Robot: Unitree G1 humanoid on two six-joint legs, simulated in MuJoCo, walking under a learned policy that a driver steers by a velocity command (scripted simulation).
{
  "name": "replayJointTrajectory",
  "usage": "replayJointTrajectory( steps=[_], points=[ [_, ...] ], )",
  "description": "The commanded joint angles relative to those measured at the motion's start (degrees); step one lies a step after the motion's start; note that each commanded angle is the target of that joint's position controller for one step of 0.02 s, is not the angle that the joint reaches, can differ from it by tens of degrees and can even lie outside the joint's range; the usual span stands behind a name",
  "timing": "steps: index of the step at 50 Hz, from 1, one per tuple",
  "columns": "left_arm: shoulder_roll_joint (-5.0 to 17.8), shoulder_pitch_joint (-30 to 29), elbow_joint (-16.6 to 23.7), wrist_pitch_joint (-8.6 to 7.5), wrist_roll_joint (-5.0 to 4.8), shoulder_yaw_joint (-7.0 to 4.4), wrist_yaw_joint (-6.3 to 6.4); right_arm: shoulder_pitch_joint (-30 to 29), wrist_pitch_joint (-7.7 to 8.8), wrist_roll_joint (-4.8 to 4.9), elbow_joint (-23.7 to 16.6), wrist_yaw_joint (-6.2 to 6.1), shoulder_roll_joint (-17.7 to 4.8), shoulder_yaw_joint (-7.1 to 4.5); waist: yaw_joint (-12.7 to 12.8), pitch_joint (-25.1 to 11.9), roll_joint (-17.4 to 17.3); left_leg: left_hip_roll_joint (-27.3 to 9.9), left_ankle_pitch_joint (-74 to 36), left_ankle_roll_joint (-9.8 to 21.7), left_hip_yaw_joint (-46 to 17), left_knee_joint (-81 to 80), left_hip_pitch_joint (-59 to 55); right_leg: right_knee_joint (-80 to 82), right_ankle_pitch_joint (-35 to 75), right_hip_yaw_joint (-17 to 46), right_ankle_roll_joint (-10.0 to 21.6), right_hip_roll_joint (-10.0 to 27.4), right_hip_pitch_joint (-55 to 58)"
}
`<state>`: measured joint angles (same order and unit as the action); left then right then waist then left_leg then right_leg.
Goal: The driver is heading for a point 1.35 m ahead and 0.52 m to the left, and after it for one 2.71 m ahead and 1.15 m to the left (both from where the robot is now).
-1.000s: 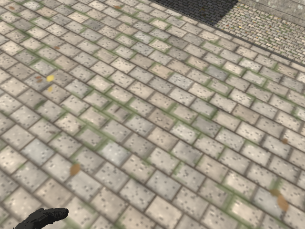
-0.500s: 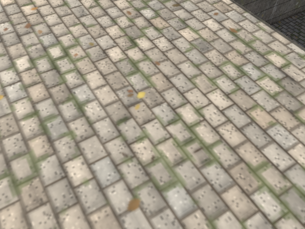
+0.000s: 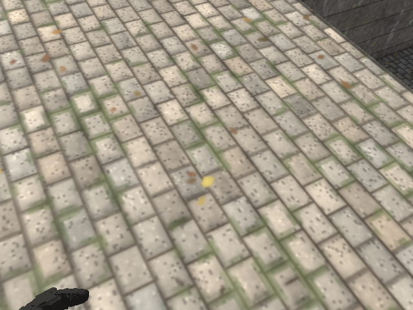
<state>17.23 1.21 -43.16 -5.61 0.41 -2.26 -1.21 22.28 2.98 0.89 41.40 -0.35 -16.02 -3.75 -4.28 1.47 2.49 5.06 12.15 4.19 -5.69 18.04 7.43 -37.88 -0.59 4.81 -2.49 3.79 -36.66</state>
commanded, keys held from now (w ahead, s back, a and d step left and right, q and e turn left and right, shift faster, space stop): w+q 0.90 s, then w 0.10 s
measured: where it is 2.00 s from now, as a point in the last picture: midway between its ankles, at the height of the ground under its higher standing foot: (71, 168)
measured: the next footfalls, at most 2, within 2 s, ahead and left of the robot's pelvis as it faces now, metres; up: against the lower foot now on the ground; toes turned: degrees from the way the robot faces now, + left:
right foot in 0.16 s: +0.27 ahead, -0.14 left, +0.00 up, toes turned +9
left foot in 0.68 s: +0.48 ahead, +0.19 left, +0.00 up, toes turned +26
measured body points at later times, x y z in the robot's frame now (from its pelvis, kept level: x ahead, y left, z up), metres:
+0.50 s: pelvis +0.27 -0.03 +0.00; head +0.30 -0.02 +0.44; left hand +0.21 +0.26 -0.13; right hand +0.53 -0.22 -0.09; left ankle +0.37 +0.17 -0.69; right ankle +0.23 -0.15 -0.75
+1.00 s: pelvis +0.52 +0.12 +0.00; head +0.54 +0.16 +0.45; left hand +0.56 +0.45 -0.09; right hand +0.74 -0.08 -0.10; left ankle +0.44 +0.17 -0.75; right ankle +0.77 +0.07 -0.69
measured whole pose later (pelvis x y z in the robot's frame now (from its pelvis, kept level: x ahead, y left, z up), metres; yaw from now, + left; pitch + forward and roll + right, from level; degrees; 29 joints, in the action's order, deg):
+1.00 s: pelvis +0.52 +0.12 +0.00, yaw +34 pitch +2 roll +0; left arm 17.7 2.9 -41.3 -5.2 0.6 -2.3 -1.0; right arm 19.6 2.7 0.7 38.9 -0.2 -16.4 -3.5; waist -3.5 2.5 2.4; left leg 6.1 12.8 4.8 -6.4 19.7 7.8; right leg -39.7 0.9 4.7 -3.8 5.0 -37.9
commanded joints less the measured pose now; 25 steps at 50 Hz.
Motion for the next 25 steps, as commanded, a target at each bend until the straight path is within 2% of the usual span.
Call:
replayJointTrajectory(
  steps=[1, 3, 5, 6, 7, 8, 9, 10, 11, 12, 13, 14, 15, 16, 18, 22, 25],
  points=[
    [3.6, -5.8, 5.1, -0.87, -0.61, -0.62, -0.39, -0.1, 0.81, 0.45, -3.1, -0.59, -10.5, -2.99, 0.7, 0.1, -7.0, -12.9, -6.5, 8.1, -10.9, -5.2, 5.5, 5.9, 5.9, -1.1, 0.0, -2.9, 7.3],
    [5.0, -6.5, 5.7, -1.21, -0.7, -1.12, -0.6, 0.7, 0.49, 0.71, -2.5, -0.75, -10.0, -2.96, 0.9, 0.2, -7.5, -13.9, -5.0, 7.3, -13.6, -2.5, 2.6, 8.7, 4.0, 0.0, 0.8, -3.1, 8.3],
    [6.2, -5.0, 5.7, -1.66, -0.74, -1.73, -0.67, 0.5, -0.07, 0.56, -2.3, -1.0, -10.0, -3.09, 1.9, -0.2, -8.9, -14.6, -6.3, 6.5, -16.1, 0.9, 0.3, 9.9, -0.8, -0.2, 1.9, -3.4, 10.8],
    [6.6, -2.5, 5.1, -1.88, -0.74, -2.13, -0.57, 0.0, -0.45, 0.49, -2.3, -1.04, -9.7, -3.03, 3.2, -1.0, -9.7, -14.1, -8.0, 5.9, -16.6, 3.2, 0.1, 11.2, -2.6, -1.2, 2.8, -3.8, 14.4],
    [7.7, 2.4, 3.8, -2.08, -0.49, -2.95, -0.25, -0.5, -0.67, 0.34, -2.7, -1.01, -8.2, -2.53, 5.7, -3.6, -9.5, -11.5, -11.3, 4.5, -15.6, 8.1, 1.1, 13.1, -3.1, -1.9, 4.2, -3.7, 21.9],
    [10.1, 10.5, 2.8, -2.31, 0.31, -3.86, 0.17, -1.4, -0.63, -0.24, -3.8, -0.84, -5.4, -1.38, 9.5, -10.7, -6.6, -8.3, -8.8, 2.4, -12.4, 21.1, 6.4, 11.6, -4.1, 3.7, 7.4, 3.1, 35.3],
    [14.9, 18.3, 1.5, -1.54, 0.94, -5.27, 0.54, 4.7, -0.14, 0.77, -5.0, -0.85, -1.9, -0.27, 9.0, -19.9, 7.9, -0.5, 8.3, -2.4, -4.3, 41.3, 26.0, 13.6, -14.2, 25.3, 15.7, 16.2, 57.2],
    [12.2, 19.0, 0.8, -1.07, -0.42, -4.65, 0.02, 6.6, 0.24, 1.4, -5.3, -1.0, -4.7, -0.38, 8.3, -20.1, 14.5, -2.1, 21.8, -3.1, -4.5, 52.4, 36.2, 19.6, -26.5, 40.4, 17.8, 20.8, 58.7],
    [7.9, 16.0, 1.7, -0.76, -0.78, -3.53, 0.16, 2.4, 0.02, 1.69, -4.8, -0.96, -9.0, -1.61, 8.9, -12.0, 7.7, -5.1, 17.3, -3.4, -5.2, 56.5, 39.3, 21.2, -29.9, 33.8, 15.6, 18.9, 51.7],
    [6.2, 13.2, 2.1, -0.36, -0.39, -2.96, 0.32, -1.7, -0.37, 1.12, -5.4, -0.99, -9.7, -1.81, 8.5, -7.1, 3.5, -7.3, 12.9, -3.6, -2.9, 56.3, 38.2, 21.6, -24.1, 25.2, 13.7, 16.7, 44.4],
    [4.8, 10.9, 1.8, -0.14, -0.01, -2.5, 0.3, -4.2, -0.52, 0.45, -6.1, -0.86, -9.0, -1.91, 7.3, -3.3, 1.9, -9.0, 9.8, -3.6, -2.4, 53.6, 36.4, 23.2, -17.6, 19.1, 13.1, 14.2, 37.7],
    [3.8, 9.7, 1.5, -0.28, 0.41, -2.18, 0.44, -4.5, -0.82, 0.36, -6.3, -0.6, -8.1, -2.05, 5.9, -2.0, 3.3, -10.7, 7.6, -3.4, -2.4, 51.5, 34.1, 24.4, -13.2, 14.6, 12.5, 12.5, 33.7],
    [3.7, 9.1, 1.1, -0.45, 0.45, -2.22, 0.48, -4.1, -1.2, 0.69, -6.3, -0.3, -6.9, -1.88, 5.1, -1.4, 4.2, -11.5, 6.6, -3.4, -1.7, 50.2, 31.9, 25.9, -10.6, 10.9, 12.2, 11.2, 31.1],
    [3.9, 9.2, 0.7, -0.74, 0.21, -2.39, 0.5, -4.2, -1.53, 0.86, -6.5, -0.12, -5.6, -1.64, 4.9, -1.1, 4.3, -11.8, 5.8, -3.5, -1.0, 49.2, 31.5, 27.1, -8.1, 8.2, 12.6, 10.8, 30.0],
    [5.5, 9.9, -0.4, -1.23, -0.11, -2.97, 0.6, -6.2, -1.85, 0.6, -7.8, -0.01, -4.4, -1.26, 4.9, -0.3, 2.9, -12.3, 3.1, -4.0, -0.6, 45.9, 33.2, 28.7, -2.6, 4.2, 13.6, 11.4, 29.7],
    [7.4, 10.5, -1.5, -0.88, -0.23, -3.48, 0.85, -10.6, -1.33, 0.51, -9.0, 0.93, -3.5, -0.68, 6.0, 0.1, 1.2, -12.3, -7.7, -4.2, 1.1, 34.7, 33.5, 29.3, 4.9, -4.4, 13.0, 10.4, 32.2],
    [8.7, 12.6, -2.4, -0.19, -0.56, -3.6, 1.12, -16.8, -0.82, 0.48, -10.6, 2.16, -2.5, -0.09, 8.4, 1.7, 0.5, -11.1, -13.5, -3.5, 4.5, 25.5, 31.2, 29.1, 5.8, -9.3, 11.6, 9.9, 33.6]
  ],
)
